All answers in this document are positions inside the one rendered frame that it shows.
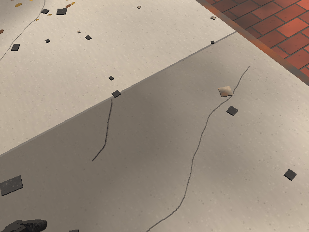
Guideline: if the robot left hand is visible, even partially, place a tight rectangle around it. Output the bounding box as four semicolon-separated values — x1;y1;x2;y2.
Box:
1;219;47;232

